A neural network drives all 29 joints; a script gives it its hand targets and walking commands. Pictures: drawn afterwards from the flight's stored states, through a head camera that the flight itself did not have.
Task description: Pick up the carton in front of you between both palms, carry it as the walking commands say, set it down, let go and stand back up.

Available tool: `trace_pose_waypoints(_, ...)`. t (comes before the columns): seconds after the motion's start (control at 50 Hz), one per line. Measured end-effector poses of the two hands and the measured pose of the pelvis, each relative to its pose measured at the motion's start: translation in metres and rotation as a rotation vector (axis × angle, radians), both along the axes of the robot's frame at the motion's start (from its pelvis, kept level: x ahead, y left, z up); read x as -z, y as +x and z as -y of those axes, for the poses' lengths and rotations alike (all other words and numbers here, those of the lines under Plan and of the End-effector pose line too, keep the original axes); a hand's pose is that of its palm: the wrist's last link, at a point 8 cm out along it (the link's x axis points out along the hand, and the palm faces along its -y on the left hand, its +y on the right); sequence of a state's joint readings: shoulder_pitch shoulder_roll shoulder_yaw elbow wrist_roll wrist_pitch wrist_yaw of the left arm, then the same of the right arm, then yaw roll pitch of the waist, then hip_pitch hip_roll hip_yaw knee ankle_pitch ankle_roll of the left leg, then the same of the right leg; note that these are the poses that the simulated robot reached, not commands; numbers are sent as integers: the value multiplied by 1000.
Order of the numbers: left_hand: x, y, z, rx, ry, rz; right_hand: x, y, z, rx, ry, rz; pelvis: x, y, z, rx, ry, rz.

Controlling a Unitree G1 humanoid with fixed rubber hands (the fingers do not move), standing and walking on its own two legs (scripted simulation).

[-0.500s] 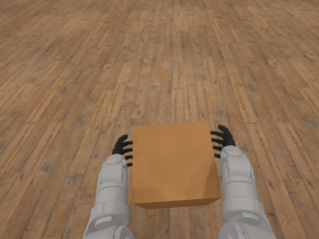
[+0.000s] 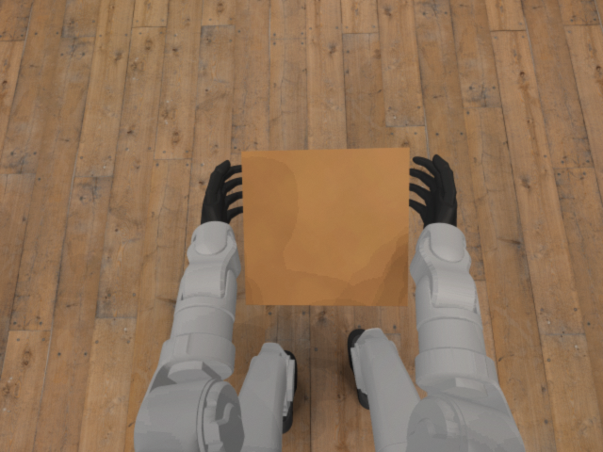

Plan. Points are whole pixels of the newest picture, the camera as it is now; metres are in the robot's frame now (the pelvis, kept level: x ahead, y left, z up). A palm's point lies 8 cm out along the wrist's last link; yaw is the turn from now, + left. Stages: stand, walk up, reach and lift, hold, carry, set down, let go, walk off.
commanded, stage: set down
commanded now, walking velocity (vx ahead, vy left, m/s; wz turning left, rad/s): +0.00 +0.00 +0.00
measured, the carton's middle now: (326, 221) +0.42 -0.03 -0.17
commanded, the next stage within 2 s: none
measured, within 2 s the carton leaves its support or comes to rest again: rests again in 1.90 s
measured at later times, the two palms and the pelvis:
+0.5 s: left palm (245, 217) +0.45 +0.11 -0.23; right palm (411, 228) +0.41 -0.18 -0.21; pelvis -0.02 +0.00 -0.13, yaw +0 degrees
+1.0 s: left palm (261, 217) +0.50 +0.10 -0.38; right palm (393, 240) +0.42 -0.18 -0.37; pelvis -0.05 +0.00 -0.24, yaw +0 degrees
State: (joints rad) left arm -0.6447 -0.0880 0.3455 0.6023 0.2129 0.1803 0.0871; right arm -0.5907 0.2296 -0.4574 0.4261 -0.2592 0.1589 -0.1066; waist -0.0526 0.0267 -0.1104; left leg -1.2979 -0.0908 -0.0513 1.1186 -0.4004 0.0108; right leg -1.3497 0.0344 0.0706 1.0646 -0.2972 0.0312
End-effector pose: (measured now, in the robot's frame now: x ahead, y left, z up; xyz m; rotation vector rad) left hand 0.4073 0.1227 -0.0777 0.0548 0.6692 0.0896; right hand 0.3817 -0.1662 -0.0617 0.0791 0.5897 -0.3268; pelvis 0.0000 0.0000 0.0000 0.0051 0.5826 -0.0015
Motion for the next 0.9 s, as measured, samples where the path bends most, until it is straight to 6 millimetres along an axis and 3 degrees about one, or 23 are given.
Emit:
trace_pose_waypoints(0.2, 50, 21, 6, 46, 5, -41, 50, 13, 7, 14, -1, -39, 51, -8, -1, 1, 1, -106)
trace_pose_waypoints(0.54, 164, 49, 11, 106, 36, -57, 164, 26, 9, 63, -8, -58, 140, -24, 3, -6, -3, -210)
trace_pose_waypoints(0.9, 274, 81, 19, 193, 66, -85, 275, 33, 13, 109, -13, -94, 218, -42, -2, -21, -29, -223)
